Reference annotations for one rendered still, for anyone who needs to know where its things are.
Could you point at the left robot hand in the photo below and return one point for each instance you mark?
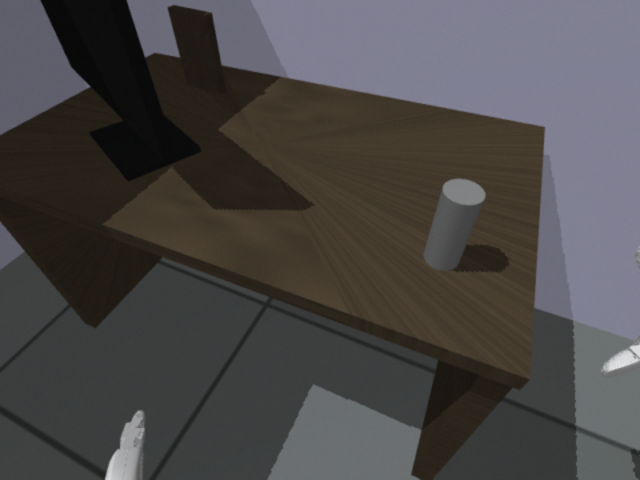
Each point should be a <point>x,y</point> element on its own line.
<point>127,462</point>

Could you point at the right robot hand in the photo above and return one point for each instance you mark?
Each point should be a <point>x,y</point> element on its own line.
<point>626,360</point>

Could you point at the desk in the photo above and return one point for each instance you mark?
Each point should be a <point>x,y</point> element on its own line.
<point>317,196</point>

